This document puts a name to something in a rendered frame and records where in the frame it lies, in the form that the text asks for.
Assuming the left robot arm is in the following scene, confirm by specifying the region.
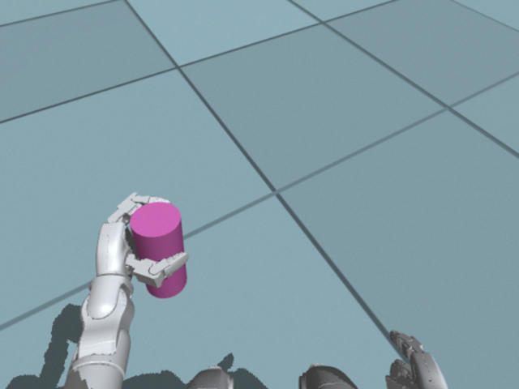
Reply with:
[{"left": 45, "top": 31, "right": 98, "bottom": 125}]
[{"left": 63, "top": 274, "right": 135, "bottom": 389}]

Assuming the right robot hand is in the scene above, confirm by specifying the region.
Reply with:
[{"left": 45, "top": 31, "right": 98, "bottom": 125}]
[{"left": 385, "top": 331, "right": 448, "bottom": 389}]

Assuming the can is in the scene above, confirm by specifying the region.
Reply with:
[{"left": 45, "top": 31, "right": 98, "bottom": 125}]
[{"left": 130, "top": 202, "right": 187, "bottom": 298}]

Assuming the left robot hand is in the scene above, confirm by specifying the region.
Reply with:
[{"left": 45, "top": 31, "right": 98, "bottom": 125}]
[{"left": 96, "top": 193, "right": 189, "bottom": 288}]

